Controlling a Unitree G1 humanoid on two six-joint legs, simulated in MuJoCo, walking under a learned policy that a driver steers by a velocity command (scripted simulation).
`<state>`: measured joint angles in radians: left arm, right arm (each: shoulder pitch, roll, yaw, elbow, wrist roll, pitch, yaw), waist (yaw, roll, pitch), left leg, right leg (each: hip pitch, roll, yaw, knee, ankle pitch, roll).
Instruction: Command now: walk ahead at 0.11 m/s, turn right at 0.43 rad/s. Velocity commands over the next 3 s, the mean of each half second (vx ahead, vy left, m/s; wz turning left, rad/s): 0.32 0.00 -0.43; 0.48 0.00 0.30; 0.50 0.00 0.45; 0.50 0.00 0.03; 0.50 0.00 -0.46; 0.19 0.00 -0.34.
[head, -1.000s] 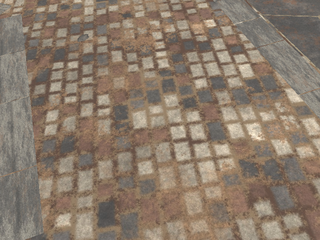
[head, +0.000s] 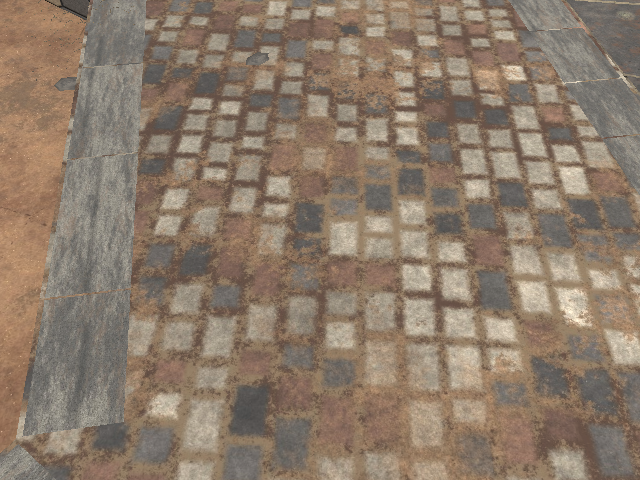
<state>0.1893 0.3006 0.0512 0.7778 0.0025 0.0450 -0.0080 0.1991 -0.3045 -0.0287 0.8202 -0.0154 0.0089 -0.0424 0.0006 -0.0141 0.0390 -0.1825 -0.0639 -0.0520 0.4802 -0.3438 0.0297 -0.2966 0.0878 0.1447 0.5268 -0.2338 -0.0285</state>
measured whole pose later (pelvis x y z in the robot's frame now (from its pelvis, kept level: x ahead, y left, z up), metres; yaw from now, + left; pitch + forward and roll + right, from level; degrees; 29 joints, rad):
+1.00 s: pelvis +0.41 -0.12 -0.02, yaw +0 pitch +1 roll +0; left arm 0.37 0.24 0.02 0.92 0.02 -0.06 0.02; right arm 0.10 -0.25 -0.04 0.79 -0.03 -0.03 0.04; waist 0.02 -0.01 0.07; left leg -0.46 -0.10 0.11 0.61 -0.17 0.16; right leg -0.10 -0.02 -0.15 0.99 -0.44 -0.02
